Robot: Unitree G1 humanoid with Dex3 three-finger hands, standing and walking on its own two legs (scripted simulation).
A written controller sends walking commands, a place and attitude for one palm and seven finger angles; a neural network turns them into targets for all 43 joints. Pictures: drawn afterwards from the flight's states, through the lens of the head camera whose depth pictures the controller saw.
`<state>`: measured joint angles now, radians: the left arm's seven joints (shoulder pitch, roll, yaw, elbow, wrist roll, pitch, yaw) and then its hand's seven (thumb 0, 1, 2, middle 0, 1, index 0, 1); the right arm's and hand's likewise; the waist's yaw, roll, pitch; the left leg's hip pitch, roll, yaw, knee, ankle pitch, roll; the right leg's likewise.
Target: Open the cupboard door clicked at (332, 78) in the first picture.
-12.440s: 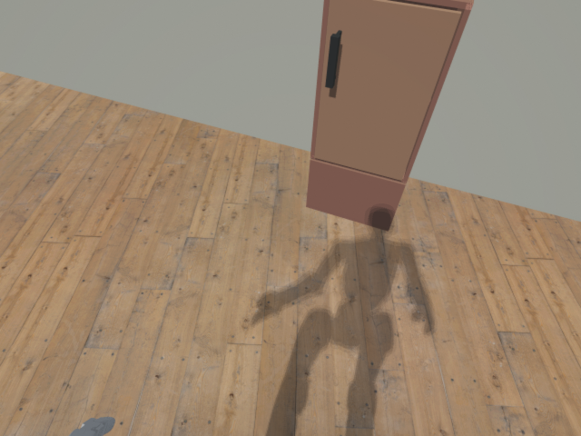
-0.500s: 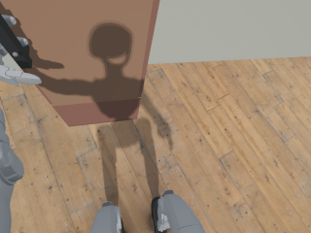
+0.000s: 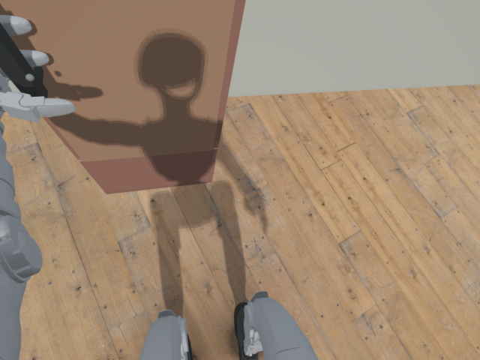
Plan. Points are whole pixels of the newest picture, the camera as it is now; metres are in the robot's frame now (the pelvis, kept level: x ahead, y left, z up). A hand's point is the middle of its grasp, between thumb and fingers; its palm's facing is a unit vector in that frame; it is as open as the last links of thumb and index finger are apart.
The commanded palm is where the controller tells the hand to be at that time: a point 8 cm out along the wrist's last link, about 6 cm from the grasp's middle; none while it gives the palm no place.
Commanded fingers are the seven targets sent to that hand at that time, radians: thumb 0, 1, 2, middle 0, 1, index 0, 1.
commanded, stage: close the thumb around the handle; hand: left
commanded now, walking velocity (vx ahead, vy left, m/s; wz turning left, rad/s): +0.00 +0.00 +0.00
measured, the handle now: (13, 49) +0.57 +0.28 +0.06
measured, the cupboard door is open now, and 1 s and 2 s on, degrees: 0 11 51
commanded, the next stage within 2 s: pull the door open along its arc in 0.50 s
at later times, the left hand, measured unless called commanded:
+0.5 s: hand (28, 80) +0.52 +0.25 +0.06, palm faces +0.06 -1.00 -0.02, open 5.9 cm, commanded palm +0.50 +0.29 +0.06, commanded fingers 0.00 0.90 0.90 -0.40 -1.35 -0.40 -1.35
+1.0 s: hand (36, 119) +0.46 +0.23 +0.06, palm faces +0.04 -1.00 -0.01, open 6.1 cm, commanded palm +0.41 +0.28 +0.06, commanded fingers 0.00 0.90 0.90 -0.40 -1.35 -0.40 -1.35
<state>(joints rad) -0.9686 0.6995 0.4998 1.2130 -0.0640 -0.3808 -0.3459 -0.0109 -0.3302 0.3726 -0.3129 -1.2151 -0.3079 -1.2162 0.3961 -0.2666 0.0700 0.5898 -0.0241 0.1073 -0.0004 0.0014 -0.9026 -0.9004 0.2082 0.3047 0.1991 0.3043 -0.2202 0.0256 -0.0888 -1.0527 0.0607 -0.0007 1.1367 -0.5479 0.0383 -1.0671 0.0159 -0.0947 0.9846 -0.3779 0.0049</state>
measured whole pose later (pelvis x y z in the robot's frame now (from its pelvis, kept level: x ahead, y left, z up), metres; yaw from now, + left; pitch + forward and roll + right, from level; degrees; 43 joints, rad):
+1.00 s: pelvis +0.01 +0.00 +0.02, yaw -1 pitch +22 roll -4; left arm -0.57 0.49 0.46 0.88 -0.20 -0.40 -0.35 0.01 0.68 0.71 -0.34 -1.33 -0.35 -1.35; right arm 0.39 -0.26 0.03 0.54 0.01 0.11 0.02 0.00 -0.90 -0.90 0.21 0.30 0.20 0.30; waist -0.15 0.02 -0.12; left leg -0.89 0.06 0.04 1.03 -0.53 0.04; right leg -0.93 0.02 -0.05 0.91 -0.37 0.01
